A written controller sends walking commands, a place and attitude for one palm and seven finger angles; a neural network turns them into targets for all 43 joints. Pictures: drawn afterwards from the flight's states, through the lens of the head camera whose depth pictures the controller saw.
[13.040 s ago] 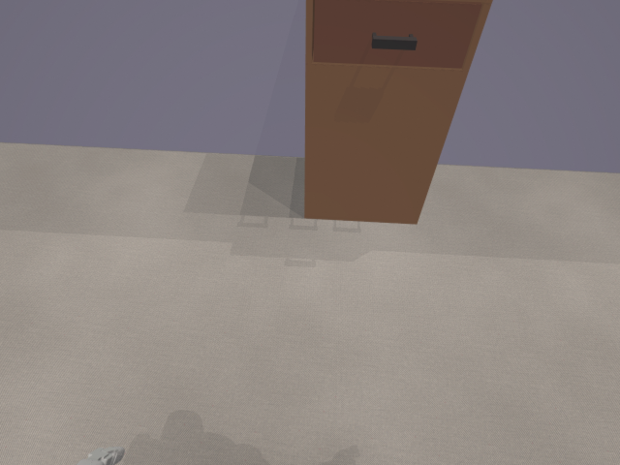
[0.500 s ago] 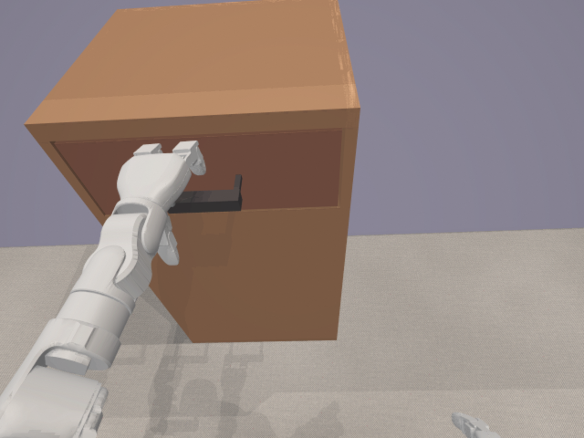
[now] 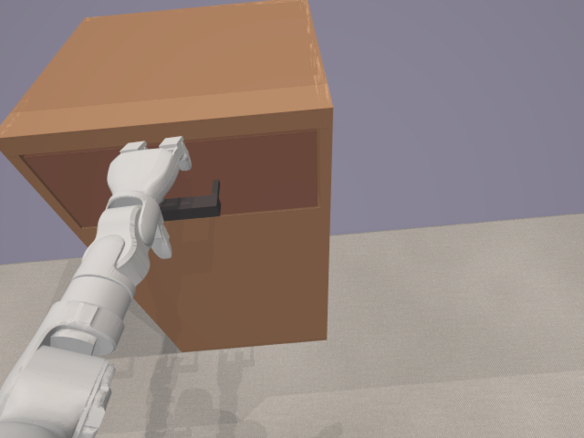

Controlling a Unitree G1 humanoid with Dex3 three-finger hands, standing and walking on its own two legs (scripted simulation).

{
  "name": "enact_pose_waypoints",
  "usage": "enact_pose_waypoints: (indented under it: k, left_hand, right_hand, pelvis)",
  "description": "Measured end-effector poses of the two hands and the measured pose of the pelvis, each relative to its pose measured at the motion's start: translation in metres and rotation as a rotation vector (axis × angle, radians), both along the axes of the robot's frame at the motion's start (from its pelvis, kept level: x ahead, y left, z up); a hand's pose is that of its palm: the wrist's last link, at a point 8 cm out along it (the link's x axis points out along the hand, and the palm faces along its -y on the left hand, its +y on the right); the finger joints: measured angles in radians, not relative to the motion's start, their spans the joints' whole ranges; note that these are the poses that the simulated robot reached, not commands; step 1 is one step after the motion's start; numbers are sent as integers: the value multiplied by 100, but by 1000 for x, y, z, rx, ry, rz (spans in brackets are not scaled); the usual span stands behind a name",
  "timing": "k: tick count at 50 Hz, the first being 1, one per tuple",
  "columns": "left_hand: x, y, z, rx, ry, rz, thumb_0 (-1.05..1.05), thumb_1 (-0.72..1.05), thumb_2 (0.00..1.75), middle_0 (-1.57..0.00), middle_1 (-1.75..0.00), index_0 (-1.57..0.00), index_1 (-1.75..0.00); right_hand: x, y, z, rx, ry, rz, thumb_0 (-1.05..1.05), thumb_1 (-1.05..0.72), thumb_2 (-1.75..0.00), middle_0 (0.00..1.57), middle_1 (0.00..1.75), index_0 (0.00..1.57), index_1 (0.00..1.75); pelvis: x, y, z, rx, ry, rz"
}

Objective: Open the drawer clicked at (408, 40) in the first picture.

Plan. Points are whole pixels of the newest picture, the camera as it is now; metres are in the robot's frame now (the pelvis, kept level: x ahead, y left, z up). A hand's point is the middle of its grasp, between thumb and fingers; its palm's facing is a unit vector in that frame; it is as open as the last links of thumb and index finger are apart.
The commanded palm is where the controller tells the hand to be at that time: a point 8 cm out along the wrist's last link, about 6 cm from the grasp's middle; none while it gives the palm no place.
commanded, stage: move the hooked fingers above the handle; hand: left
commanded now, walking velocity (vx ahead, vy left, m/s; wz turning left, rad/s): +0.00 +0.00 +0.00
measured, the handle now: (183, 198) +0.49 +0.20 +0.04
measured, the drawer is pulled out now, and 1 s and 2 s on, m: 0.00 0.00 0.00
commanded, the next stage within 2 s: lower the fingers behind the handle in 0.90 s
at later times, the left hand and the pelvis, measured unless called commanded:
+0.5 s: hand (165, 191) +0.44 +0.20 +0.10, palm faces -0.01 -0.03 -1.00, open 13.8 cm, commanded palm +0.42 +0.21 +0.16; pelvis +0.00 +0.00 +0.00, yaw +1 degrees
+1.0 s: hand (159, 200) +0.43 +0.21 +0.10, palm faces -0.02 -0.05 -1.00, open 13.8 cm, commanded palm +0.40 +0.22 +0.16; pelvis +0.00 +0.00 +0.00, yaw +1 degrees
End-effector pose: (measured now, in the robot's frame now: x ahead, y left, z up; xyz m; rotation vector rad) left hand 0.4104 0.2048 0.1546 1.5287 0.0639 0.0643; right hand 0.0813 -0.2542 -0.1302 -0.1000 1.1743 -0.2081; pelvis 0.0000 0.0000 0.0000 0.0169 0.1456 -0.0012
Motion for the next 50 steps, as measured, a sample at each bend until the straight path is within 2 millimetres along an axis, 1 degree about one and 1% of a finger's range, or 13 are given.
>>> enact_pose_waypoints:
  k: [3, 8, 11, 15, 19, 23, 26, 32, 36, 40, 44, 50]
  left_hand:
    - [-6, 3, -2, 3, 14, -4, 0, -49, 31, -32, -120, -32, -120]
    - [-13, 1, -4, 3, 20, -40, 0, -49, 31, -32, -120, -32, -120]
    - [-11, -1, -4, 7, 12, -54, 0, -49, 31, -32, -120, -32, -120]
    - [-3, -5, 2, 8, -13, -54, 0, -50, 31, -32, -120, -32, -120]
    - [6, -5, 5, 11, -9, -26, 0, -49, 31, -32, -120, -32, -120]
    - [12, -7, 4, 13, 13, -16, 0, -49, 31, -32, -120, -32, -120]
    - [12, -5, 3, 8, 15, -20, 0, -49, 31, -32, -122, -32, -120]
    - [11, -4, -8, 0, 44, -42, 0, -49, 31, -32, -121, -32, -120]
    - [9, -3, -7, -6, 12, -63, 0, -49, 31, -32, -121, -32, -120]
    - [9, 0, -2, -3, -21, -41, 0, -49, 31, -32, -120, -32, -120]
    - [7, 5, 3, 3, -23, -4, 0, -49, 31, -32, -120, -32, -120]
    - [0, 3, -1, -10, 23, -12, 0, -49, 31, -32, -120, -32, -120]
  right_hand:
    - [5, -1, 2, -6, -14, 7, 1, -91, -90, 20, 30, 20, 30]
    - [17, -3, 5, -24, -39, 33, 1, -91, -90, 20, 30, 20, 30]
    - [23, -3, 6, -32, -54, 44, 1, -91, -90, 20, 30, 20, 30]
    - [28, -2, 7, -32, -69, 47, 1, -91, -90, 20, 30, 20, 30]
    - [27, 0, 6, -24, -67, 40, 1, -91, -90, 20, 30, 20, 30]
    - [21, 1, 5, -14, -51, 27, 1, -91, -90, 20, 30, 20, 30]
    - [15, 2, 3, -13, -28, 23, 1, -91, -90, 20, 30, 20, 30]
    - [6, 0, 0, -18, 6, 13, 1, -91, -90, 20, 30, 20, 30]
    - [4, -1, 0, -22, 14, 6, 1, -91, -90, 20, 30, 20, 30]
    - [6, -1, -1, -17, 13, 5, 1, -91, -90, 20, 30, 20, 30]
    - [12, 0, 1, -10, -3, 7, 1, -91, -90, 20, 30, 20, 30]
    - [27, 3, 6, -13, -43, 27, 1, -91, -90, 20, 30, 20, 30]
  pelvis:
    - [0, -1, 0, 0, -7, 5]
    - [-3, -2, 0, -2, -14, 20]
    - [-4, -2, -1, -2, -13, 27]
    - [-4, -2, -1, -2, -6, 27]
    - [-3, -1, -1, -1, 0, 21]
    - [-1, -1, -1, -1, 6, 14]
    - [1, 0, -1, -1, 8, 13]
    - [3, 0, -2, -2, 12, 13]
    - [5, 1, -2, -3, 16, 12]
    - [6, 1, -2, -3, 16, 11]
    - [6, 2, -1, -3, 11, 10]
    - [5, 3, 0, -3, -3, 16]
